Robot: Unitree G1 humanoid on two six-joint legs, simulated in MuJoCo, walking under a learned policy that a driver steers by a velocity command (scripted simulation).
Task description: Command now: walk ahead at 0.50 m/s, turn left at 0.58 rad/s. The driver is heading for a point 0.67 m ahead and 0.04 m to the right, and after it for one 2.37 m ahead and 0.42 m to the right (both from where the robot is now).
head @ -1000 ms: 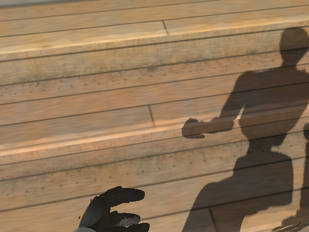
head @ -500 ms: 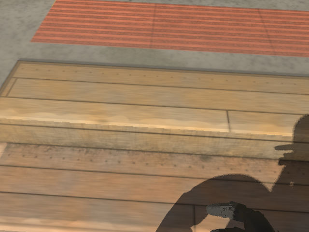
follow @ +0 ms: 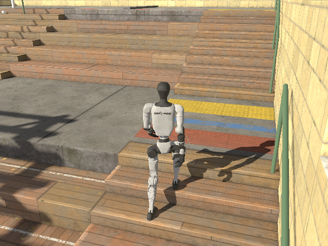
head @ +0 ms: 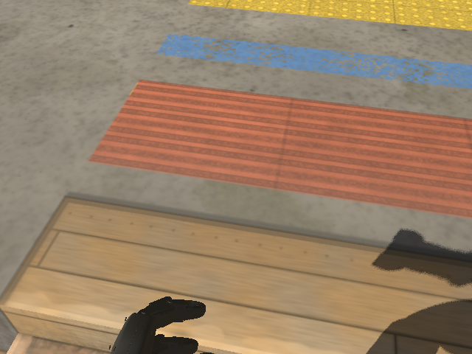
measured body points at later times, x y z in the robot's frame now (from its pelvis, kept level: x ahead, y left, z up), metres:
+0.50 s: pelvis +0.26 -0.01 +0.14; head +0.25 -0.01 +0.59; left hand +0.09 +0.10 -0.01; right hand +0.52 -0.13 +0.05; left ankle +0.37 +0.14 -0.36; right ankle +0.15 -0.12 -0.59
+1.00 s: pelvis +0.55 +0.10 +0.27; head +0.55 +0.10 +0.72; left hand +0.68 +0.35 +0.15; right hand +0.55 -0.15 +0.12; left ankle +0.55 +0.19 -0.45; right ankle +0.61 -0.03 -0.30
